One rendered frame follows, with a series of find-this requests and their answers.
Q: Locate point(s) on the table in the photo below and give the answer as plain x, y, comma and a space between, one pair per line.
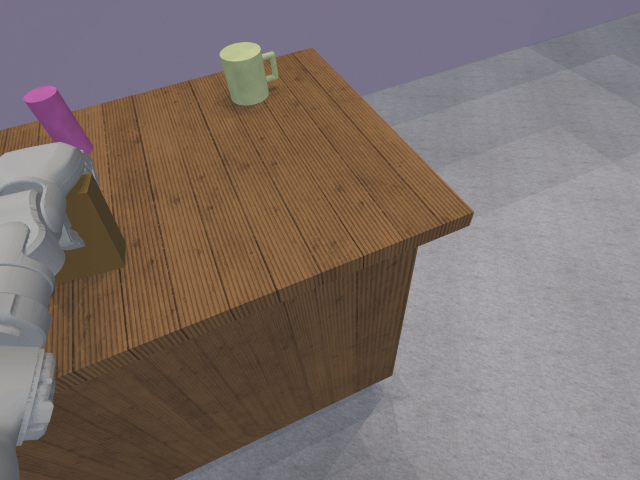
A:
269, 255

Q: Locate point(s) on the left robot hand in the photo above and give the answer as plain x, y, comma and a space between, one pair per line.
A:
59, 163

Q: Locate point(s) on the left robot upper arm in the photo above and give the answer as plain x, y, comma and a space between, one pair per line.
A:
26, 401

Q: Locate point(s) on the sponge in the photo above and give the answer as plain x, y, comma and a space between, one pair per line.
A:
90, 216

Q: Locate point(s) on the left robot forearm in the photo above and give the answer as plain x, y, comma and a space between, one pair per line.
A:
32, 212

